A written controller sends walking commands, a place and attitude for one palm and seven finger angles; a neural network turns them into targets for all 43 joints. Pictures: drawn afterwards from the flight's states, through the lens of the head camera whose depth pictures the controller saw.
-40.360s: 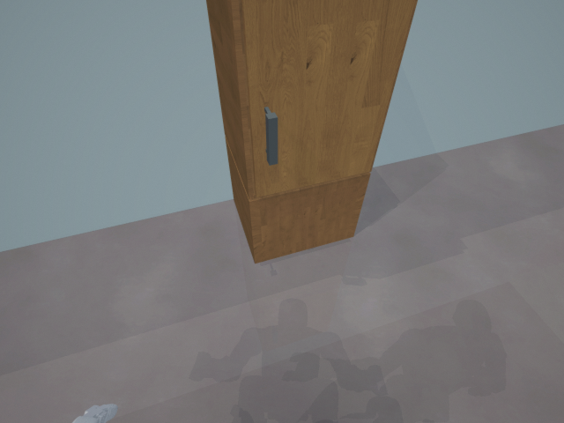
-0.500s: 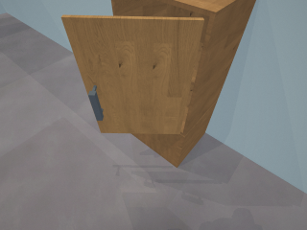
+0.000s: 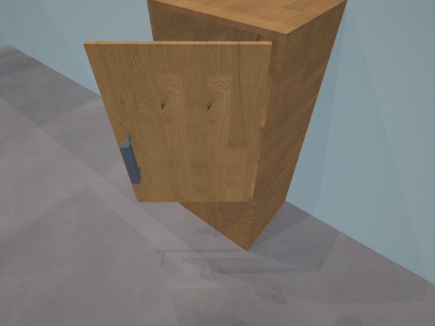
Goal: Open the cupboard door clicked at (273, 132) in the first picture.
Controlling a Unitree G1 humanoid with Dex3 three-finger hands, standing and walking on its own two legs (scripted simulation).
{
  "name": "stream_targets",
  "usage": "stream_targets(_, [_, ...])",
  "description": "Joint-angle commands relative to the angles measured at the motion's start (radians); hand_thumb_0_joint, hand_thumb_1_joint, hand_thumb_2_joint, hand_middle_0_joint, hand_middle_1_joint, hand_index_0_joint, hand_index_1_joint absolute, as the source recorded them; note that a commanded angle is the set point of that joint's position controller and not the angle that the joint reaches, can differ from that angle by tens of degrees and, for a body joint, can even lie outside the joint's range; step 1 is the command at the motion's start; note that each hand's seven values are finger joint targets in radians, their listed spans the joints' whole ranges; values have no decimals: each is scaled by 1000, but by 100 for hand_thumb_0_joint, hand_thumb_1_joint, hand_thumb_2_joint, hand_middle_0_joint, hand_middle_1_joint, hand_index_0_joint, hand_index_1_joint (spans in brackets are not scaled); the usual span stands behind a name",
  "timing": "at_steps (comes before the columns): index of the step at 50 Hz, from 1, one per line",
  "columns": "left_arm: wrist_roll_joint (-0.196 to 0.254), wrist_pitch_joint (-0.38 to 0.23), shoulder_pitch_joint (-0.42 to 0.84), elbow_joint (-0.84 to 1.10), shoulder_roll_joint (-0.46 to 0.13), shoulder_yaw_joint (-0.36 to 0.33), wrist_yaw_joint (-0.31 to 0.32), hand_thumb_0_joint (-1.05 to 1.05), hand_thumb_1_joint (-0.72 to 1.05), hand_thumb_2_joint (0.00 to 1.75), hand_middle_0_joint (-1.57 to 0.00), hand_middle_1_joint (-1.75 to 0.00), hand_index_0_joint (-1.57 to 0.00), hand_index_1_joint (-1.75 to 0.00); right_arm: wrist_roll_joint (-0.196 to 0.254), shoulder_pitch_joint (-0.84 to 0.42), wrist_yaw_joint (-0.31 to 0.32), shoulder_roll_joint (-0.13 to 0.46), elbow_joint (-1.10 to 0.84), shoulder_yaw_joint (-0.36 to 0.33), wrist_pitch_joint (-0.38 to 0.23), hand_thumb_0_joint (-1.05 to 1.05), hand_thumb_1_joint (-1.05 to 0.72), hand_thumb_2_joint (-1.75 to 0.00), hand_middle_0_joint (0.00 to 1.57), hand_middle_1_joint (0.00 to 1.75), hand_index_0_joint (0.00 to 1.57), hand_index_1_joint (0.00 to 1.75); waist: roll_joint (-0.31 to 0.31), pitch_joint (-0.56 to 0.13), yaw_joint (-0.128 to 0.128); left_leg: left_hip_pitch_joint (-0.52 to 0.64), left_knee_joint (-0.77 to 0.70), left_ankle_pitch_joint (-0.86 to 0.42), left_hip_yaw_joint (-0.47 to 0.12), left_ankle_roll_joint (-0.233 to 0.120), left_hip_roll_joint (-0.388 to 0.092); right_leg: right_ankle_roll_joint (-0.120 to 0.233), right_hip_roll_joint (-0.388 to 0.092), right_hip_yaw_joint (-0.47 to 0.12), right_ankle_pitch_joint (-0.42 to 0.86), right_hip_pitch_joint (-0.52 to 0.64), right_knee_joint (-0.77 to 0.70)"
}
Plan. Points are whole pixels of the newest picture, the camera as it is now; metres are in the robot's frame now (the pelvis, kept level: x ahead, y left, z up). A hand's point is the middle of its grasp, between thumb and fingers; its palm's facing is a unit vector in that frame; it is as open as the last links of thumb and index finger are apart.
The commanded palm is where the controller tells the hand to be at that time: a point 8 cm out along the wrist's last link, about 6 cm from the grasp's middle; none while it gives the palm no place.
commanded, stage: look again from close up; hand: left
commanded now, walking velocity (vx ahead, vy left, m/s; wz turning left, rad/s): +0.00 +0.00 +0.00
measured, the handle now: (132, 159) +0.60 +0.29 -0.09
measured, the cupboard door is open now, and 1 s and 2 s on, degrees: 39 39 39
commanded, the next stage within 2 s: shuffle to correct the standing spot in 0.18 s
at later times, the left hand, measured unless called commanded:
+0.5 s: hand out of the picture -0.04 +0.19 -0.17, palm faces +0.03 -0.98 -0.19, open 7.4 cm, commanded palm none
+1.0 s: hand out of the picture +0.09 +0.23 -0.17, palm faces +0.07 -0.97 -0.22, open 7.3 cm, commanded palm none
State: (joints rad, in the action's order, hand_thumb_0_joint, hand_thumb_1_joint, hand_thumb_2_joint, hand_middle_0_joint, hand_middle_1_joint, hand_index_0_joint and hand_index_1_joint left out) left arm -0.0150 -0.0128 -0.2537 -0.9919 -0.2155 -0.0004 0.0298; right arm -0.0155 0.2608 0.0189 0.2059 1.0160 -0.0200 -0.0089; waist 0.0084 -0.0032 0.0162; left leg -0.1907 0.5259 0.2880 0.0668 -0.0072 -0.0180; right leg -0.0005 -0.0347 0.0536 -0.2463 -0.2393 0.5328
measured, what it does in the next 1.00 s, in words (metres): steps on the spot: right foot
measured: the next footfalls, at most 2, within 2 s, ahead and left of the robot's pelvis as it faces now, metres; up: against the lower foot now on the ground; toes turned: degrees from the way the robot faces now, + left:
right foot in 0.96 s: +0.10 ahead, -0.07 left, +0.00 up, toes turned -6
left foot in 1.18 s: +0.14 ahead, +0.18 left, +0.00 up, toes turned +8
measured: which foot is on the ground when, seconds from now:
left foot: down 0.00-0.98, up 1.00-1.00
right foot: down 0.00-0.66, up 0.68-0.94, down 0.96-1.00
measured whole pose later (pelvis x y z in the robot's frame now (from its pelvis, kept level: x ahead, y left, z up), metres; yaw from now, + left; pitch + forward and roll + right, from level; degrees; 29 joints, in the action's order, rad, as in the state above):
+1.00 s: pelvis +0.04 +0.05 +0.00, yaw +2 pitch -2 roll -1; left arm -0.02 -0.04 -0.26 -1.00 -0.15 -0.05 0.03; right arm -0.01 0.43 0.02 0.11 1.12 -0.02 -0.02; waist 0.04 0.03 0.03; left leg -0.19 0.61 0.40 0.08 -0.07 0.05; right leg 0.01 -0.05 0.13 -0.24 -0.24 0.53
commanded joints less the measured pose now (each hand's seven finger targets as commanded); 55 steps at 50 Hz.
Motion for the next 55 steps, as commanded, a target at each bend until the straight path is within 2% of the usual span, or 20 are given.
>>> stream_targets(1, [0,-11,-26,51,-142,-32,5,0,90,90,-20,-30,-20,-30,-4,6,2,127,-51,-20,-15,0,-90,-90,20,30,20,30,-20,59,-12,-71,-121,-120,-90,-22,-74,32,-87,-111,77,6,-137])
stream_targets(10, [-1,-5,-17,38,-130,-24,3,0,90,90,-20,-30,-20,-30,-3,1,-6,116,-23,-13,-8,0,-90,-90,20,30,20,30,-38,69,-13,-72,-170,-37,-96,-14,-69,17,-88,-112,-32,5,-196])
stream_targets(14, [-3,0,-40,19,-111,-20,4,0,90,90,-20,-30,-20,-30,-3,13,-7,104,-6,-11,-5,0,-90,-90,20,30,20,30,0,80,-15,-92,-204,31,-105,-13,-71,9,-81,-105,-57,6,-207])
stream_targets(18, [-10,7,-81,0,-97,-25,3,0,90,90,-20,-30,-20,-30,-9,67,-10,96,17,-11,11,0,-90,-90,20,30,20,30,-22,82,-16,-115,-206,202,-91,-14,-55,7,-79,-106,-242,-6,-221])
stream_targets(21, [-15,12,-112,-5,-93,-38,1,0,90,90,-20,-30,-20,-30,-12,94,-11,87,18,-17,20,0,-90,-90,20,30,20,30,-37,120,-18,-150,-178,269,-85,-22,-39,18,-87,-133,-359,-49,-233])
stream_targets(28, [-10,9,-163,-24,-70,-59,-5,0,90,90,-20,-30,-20,-30,-7,158,-5,50,26,-19,12,0,-90,-90,20,30,20,30,-55,121,-10,-130,-98,231,-62,-32,-13,60,-120,-167,-380,-78,-212])
stream_targets(31, [-13,10,-153,-19,-32,-57,-7,0,90,90,-20,-30,-20,-30,-8,194,-2,56,31,-21,3,0,-90,-90,20,30,20,30,20,141,0,-107,-195,295,-143,-60,-69,48,-64,-93,-314,-123,-99])
stream_targets(33, [-20,7,-142,-4,21,-47,-12,0,90,90,-20,-30,-20,-30,-8,225,3,98,39,-32,-6,0,-90,-90,20,30,20,30,145,150,10,-70,-339,411,-306,-116,-192,20,11,35,-169,-173,108])
stream_targets(34, [-23,5,-122,-1,40,-41,-13,0,90,90,-20,-30,-20,-30,-6,225,7,106,40,-35,-11,0,-90,-90,20,30,20,30,162,167,13,-62,-384,415,-373,-153,-245,17,12,49,-155,-210,200])
stream_targets(36, [-19,1,-85,14,47,-42,-17,0,90,90,-20,-30,-20,-30,-6,227,8,89,45,-28,-23,0,-90,-90,20,30,20,30,124,176,21,-5,-404,286,-396,-199,-274,21,-34,11,-195,-295,317])
stream_targets(38, [-16,-9,-53,23,52,-44,-22,0,90,90,-20,-30,-20,-30,-8,230,12,68,52,-21,-33,0,-90,-90,20,30,20,30,73,175,19,42,-371,85,-353,-215,-267,17,-58,7,-202,-311,293])
stream_targets(43, [-8,-13,-77,18,78,-42,-18,0,90,90,-20,-30,-20,-30,-8,221,18,60,62,-19,-39,0,-90,-90,20,30,20,30,49,103,-7,34,-286,-162,-254,-193,-197,8,-20,56,-99,-113,80])
stream_targets(45, [-7,-16,-112,1,71,-48,-12,0,90,90,-20,-30,-20,-30,-3,208,22,51,64,-21,-37,0,-90,-90,20,30,20,30,52,76,-31,-12,-217,-174,-231,-166,-171,11,-9,59,-26,15,-37])
stream_targets(46, [-8,-18,-141,-11,50,-56,-8,0,90,90,-20,-30,-20,-30,1,192,20,37,60,-20,-36,0,-90,-90,20,30,20,30,28,83,-49,-117,-165,-114,-205,-141,-149,20,-29,32,2,137,-92])
stream_targets(47, [-11,-24,-194,-20,7,-68,-3,0,90,90,-20,-30,-20,-30,5,173,14,16,44,-16,-40,0,-90,-90,20,30,20,30,-47,57,-77,-266,-70,-44,-154,-108,-94,56,-123,-86,-20,297,-137])
stream_targets(48, [-12,-28,-265,-40,-55,-80,3,0,90,90,-20,-30,-20,-30,7,153,9,-14,22,-12,-40,0,-90,-90,20,30,20,30,-206,58,-98,-423,111,95,-17,-51,13,138,-302,-293,20,403,-193])
stream_targets(49, [-7,-28,-310,-52,-90,-86,8,0,90,90,-20,-30,-20,-30,0,100,8,0,-4,-22,-35,0,-90,-90,20,30,20,30,-229,59,-113,-466,318,270,13,-23,26,238,-431,-416,174,379,-254])
stream_targets(50, [-5,-30,-272,-42,-69,-83,17,0,90,90,-20,-30,-20,-30,0,96,8,15,0,-31,-25,0,-90,-90,20,30,20,30,-146,71,-85,-420,425,242,-52,-16,-16,262,-417,-351,225,274,-267])
stream_targets(52, [-8,-22,-136,-6,-31,-74,26,0,90,90,-20,-30,-20,-30,4,98,5,-17,9,-29,2,0,-90,-90,20,30,20,30,-167,128,-32,-337,451,204,-62,1,-52,230,-356,-224,319,109,-271])
stream_targets(55, [-17,-7,-36,30,-40,-66,24,0,90,90,-20,-30,-20,-30,10,140,-2,-62,20,-20,16,0,-90,-90,20,30,20,30,-171,104,18,-126,198,96,-23,21,-50,151,-255,-36,362,-45,-184])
